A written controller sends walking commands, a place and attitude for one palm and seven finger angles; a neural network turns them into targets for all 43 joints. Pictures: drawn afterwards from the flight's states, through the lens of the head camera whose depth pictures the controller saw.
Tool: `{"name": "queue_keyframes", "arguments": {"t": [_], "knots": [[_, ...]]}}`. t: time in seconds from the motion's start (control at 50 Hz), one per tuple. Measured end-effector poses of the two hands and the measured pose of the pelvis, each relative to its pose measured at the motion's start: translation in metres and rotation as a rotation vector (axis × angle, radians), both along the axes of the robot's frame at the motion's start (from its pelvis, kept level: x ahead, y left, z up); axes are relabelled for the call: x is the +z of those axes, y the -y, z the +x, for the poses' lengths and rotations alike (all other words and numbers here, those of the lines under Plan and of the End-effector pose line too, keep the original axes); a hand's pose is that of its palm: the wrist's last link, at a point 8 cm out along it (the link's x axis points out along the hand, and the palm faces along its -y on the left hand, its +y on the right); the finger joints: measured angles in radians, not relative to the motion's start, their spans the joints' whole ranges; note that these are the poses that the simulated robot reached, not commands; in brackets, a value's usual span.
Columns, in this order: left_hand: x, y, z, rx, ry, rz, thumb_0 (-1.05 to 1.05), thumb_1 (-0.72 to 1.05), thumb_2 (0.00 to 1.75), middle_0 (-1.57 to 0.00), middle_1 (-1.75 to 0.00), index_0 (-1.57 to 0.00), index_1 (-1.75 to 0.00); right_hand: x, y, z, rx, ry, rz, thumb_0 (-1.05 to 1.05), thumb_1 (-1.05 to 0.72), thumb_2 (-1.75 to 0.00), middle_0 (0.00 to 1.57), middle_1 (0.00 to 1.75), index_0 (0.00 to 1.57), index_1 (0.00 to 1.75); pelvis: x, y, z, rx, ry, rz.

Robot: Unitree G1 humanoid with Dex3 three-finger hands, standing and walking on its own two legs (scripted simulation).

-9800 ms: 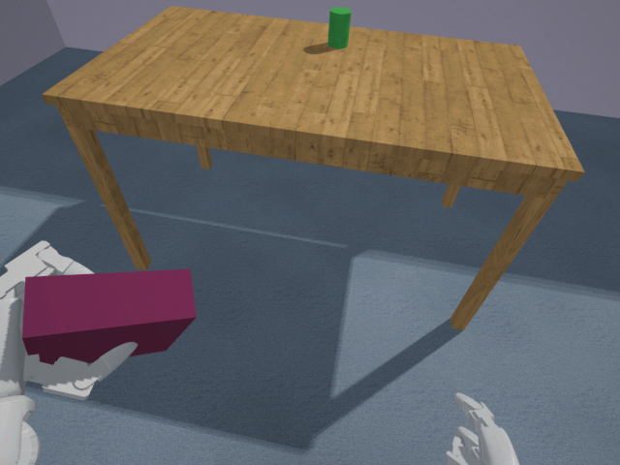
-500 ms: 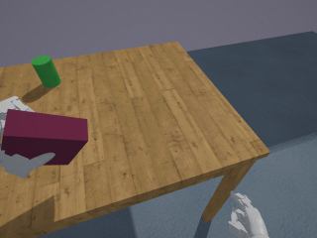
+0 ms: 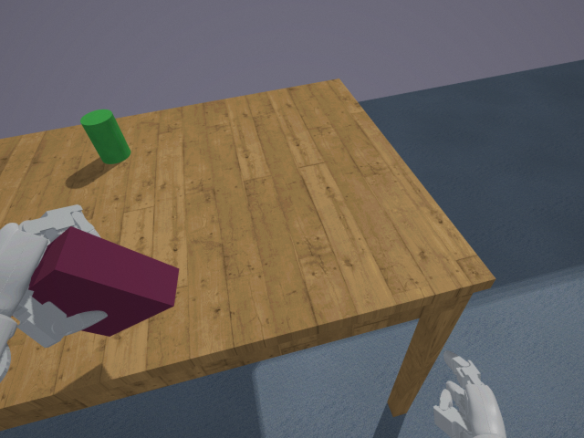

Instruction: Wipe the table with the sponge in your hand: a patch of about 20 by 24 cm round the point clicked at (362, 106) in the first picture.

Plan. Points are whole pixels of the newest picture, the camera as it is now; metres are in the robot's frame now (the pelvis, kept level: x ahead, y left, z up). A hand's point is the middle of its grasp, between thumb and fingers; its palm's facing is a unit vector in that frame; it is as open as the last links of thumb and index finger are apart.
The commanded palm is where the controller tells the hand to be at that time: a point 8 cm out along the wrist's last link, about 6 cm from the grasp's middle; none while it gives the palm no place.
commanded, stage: turn the palm down, sponge in hand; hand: left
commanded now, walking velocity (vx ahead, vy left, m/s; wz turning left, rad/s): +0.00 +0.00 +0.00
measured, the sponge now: (111, 294) +0.23 +0.25 +0.13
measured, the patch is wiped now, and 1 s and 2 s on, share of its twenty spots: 0.00 0.00 0.00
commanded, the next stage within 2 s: move the sponge above the wiping area in 1.50 s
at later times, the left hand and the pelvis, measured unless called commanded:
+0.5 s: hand (51, 267) +0.23 +0.30 +0.18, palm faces +0.23 -0.31 -0.92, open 9.4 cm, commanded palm +0.20 +0.31 +0.23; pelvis +0.01 +0.02 +0.00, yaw +0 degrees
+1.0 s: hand (30, 267) +0.23 +0.32 +0.18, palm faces +0.15 -0.11 -0.98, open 9.4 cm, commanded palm +0.19 +0.32 +0.24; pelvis -0.01 +0.04 +0.01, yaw -1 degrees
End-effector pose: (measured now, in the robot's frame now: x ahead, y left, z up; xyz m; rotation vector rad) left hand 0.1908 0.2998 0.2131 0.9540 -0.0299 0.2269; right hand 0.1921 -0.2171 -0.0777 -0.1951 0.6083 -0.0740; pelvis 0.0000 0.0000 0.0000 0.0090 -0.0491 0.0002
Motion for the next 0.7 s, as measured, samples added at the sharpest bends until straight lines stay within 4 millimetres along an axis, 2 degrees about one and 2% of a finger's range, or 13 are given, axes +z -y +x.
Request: {"name": "queue_keyframes", "arguments": {"t": [0.06,0.12,0.26,0.42,0.56,0.62,0.7], "knots": [[0.006,0.005,-0.001,-0.013,0.023,0.034,0.00,-0.44,1.03,-0.80,-1.39,-0.80,-1.39,-0.004,0.008,-0.003,-0.016,-0.019,-0.004,0.02,-0.91,-0.90,0.20,0.30,0.21,0.30,-0.001,0.001,0.003,-0.002,-0.007,0.000],[0.008,0.001,-0.001,0.021,0.026,0.066,0.00,-0.44,1.03,-0.80,-1.39,-0.80,-1.39,-0.008,0.015,-0.006,-0.030,-0.044,-0.013,0.02,-0.91,-0.90,0.20,0.30,0.21,0.30,-0.002,0.001,0.005,-0.001,-0.015,0.002],[0.001,-0.010,0.002,0.099,-0.041,0.143,0.00,-0.44,1.03,-0.80,-1.39,-0.80,-1.39,-0.010,0.017,-0.001,-0.050,-0.052,-0.030,0.02,-0.91,-0.90,0.20,0.30,0.20,0.30,-0.003,-0.004,0.009,-0.001,-0.022,0.002],[0.004,-0.003,0.007,0.061,-0.026,0.225,0.00,-0.44,1.03,-0.80,-1.39,-0.81,-1.38,0.002,-0.008,0.019,-0.029,0.001,-0.003,0.02,-0.91,-0.90,0.20,0.30,0.20,0.30,-0.001,-0.016,0.012,-0.006,-0.020,-0.001],[0.010,-0.022,0.011,0.163,-0.056,0.275,0.00,-0.44,1.03,-0.80,-1.39,-0.81,-1.38,0.011,-0.039,0.036,0.016,0.013,0.034,0.02,-0.91,-0.90,0.20,0.30,0.20,0.30,0.003,-0.027,0.009,-0.007,-0.009,-0.005],[0.009,-0.027,0.013,0.186,-0.093,0.296,0.00,-0.44,1.03,-0.80,-1.39,-0.80,-1.39,0.012,-0.042,0.034,0.003,0.001,0.031,0.02,-0.91,-0.90,0.20,0.30,0.19,0.30,0.005,-0.031,0.008,-0.007,-0.004,-0.006],[0.005,-0.024,0.015,0.159,-0.127,0.328,0.00,-0.44,1.03,-0.80,-1.39,-0.80,-1.39,0.014,-0.044,0.034,0.013,-0.009,0.014,0.02,-0.91,-0.90,0.20,0.30,0.17,0.29,0.008,-0.036,0.005,-0.009,0.003,-0.007]]}}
